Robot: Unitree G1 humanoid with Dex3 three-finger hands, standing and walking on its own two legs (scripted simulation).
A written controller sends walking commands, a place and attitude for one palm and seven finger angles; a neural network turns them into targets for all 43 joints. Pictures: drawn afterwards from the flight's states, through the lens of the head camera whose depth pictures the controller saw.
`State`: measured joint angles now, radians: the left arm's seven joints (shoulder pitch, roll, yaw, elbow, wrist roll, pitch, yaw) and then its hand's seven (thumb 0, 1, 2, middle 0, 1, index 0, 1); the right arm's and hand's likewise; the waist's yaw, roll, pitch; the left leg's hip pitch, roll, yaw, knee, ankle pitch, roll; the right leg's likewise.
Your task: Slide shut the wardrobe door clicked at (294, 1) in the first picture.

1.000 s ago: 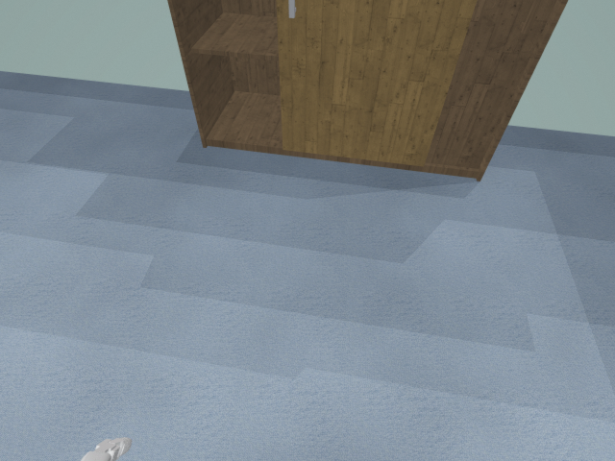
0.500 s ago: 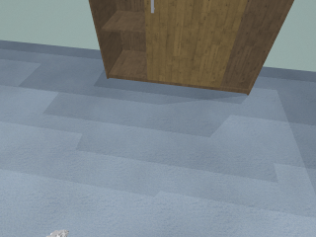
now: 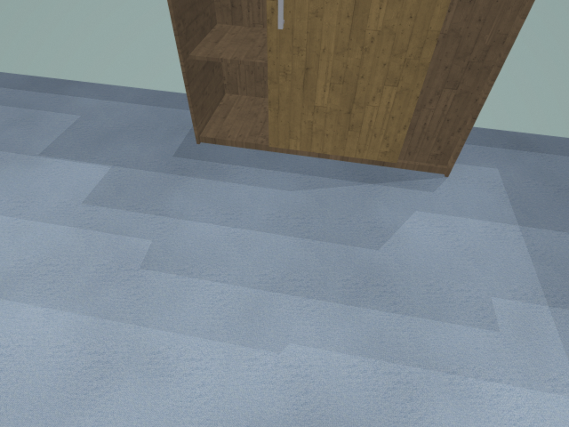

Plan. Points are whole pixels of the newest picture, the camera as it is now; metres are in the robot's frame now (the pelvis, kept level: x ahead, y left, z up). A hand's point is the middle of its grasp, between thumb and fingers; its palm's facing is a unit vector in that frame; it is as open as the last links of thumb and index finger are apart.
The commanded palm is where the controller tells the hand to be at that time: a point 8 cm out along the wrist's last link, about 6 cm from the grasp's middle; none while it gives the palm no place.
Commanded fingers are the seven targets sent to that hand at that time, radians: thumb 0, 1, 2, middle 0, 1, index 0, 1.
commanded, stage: look at it before walking up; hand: right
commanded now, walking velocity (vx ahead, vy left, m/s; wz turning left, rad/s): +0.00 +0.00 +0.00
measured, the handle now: out of the picture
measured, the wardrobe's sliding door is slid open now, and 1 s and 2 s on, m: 0.43 0.43 0.43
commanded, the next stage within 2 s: walk to a spot facing it in 0.84 s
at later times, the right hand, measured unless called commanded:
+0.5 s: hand out of the picture +0.07 -0.25 -0.16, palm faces -0.03 +0.94 -0.33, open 7.4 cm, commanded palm none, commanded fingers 0.00 -0.90 -0.90 0.20 0.30 0.20 0.30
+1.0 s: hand out of the picture +0.07 -0.25 -0.16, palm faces -0.03 +0.94 -0.33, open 7.4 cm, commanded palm none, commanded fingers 0.00 -0.90 -0.90 0.20 0.30 0.20 0.30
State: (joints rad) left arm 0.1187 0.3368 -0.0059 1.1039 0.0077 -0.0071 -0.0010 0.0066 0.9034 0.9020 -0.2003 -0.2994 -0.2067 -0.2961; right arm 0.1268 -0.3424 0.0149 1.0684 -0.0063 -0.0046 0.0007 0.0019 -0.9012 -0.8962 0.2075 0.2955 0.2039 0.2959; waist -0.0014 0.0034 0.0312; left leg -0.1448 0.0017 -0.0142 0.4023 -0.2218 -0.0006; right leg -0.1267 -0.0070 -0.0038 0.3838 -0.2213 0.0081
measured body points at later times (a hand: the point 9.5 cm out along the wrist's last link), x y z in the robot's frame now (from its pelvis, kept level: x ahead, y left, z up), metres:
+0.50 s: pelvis +0.00 +0.00 +0.00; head +0.00 +0.00 +0.45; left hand +0.08 +0.30 -0.13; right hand +0.07 -0.29 -0.13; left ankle +0.00 +0.12 -0.74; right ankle -0.01 -0.13 -0.74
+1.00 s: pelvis +0.00 +0.00 +0.00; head +0.01 +0.00 +0.45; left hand +0.08 +0.29 -0.13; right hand +0.08 -0.30 -0.13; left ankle +0.00 +0.12 -0.74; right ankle -0.01 -0.13 -0.74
